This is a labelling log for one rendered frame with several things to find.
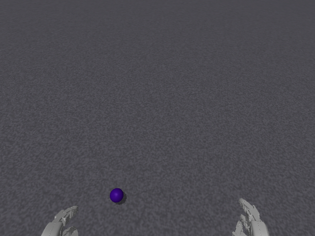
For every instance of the left robot hand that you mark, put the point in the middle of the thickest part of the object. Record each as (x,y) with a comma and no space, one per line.
(55,228)

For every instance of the right robot hand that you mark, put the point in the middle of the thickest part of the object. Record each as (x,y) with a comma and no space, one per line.
(252,222)

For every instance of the ball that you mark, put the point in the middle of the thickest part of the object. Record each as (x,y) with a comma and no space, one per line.
(116,195)

